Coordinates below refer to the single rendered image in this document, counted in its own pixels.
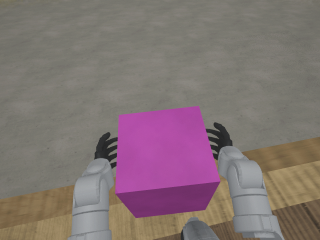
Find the right robot shin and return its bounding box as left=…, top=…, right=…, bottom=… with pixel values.
left=186, top=217, right=199, bottom=224

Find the robot right thigh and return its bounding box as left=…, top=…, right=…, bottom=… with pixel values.
left=182, top=220, right=220, bottom=240

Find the robot right forearm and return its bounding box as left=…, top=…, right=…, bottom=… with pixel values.
left=217, top=146, right=285, bottom=240

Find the right robot hand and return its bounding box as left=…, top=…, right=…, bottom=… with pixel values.
left=206, top=122, right=233, bottom=160

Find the robot left forearm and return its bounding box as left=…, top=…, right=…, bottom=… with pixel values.
left=67, top=158, right=115, bottom=240

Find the left robot hand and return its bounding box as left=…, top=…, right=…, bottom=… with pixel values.
left=94, top=132, right=118, bottom=169

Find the carton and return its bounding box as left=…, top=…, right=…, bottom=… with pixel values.
left=115, top=106, right=221, bottom=218

